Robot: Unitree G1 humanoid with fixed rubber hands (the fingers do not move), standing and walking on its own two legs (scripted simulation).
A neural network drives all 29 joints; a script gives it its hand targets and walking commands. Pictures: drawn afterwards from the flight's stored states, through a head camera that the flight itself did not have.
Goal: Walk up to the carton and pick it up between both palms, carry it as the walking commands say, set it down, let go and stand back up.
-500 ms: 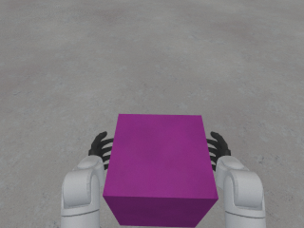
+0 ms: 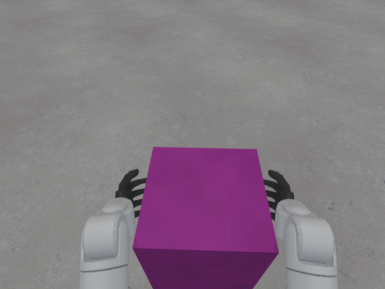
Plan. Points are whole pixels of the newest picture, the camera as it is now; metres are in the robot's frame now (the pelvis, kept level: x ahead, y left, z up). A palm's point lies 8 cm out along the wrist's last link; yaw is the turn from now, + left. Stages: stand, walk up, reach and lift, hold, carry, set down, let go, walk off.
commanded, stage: carry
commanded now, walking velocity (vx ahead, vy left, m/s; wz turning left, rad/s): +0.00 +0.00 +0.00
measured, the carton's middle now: (202, 222) +0.27 -0.01 +0.02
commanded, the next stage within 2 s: hold in 1.82 s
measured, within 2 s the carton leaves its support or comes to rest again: neither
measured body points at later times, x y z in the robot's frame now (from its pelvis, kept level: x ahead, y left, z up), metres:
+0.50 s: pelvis +0.00 -0.02 +0.00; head -0.02 -0.03 +0.45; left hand +0.29 +0.12 +0.08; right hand +0.27 -0.18 +0.08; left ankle +0.02 +0.16 -0.73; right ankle +0.04 -0.14 -0.73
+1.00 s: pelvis +0.00 -0.01 +0.00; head -0.02 -0.02 +0.45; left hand +0.29 +0.13 +0.08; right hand +0.28 -0.17 +0.08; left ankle +0.02 +0.16 -0.73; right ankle +0.04 -0.14 -0.73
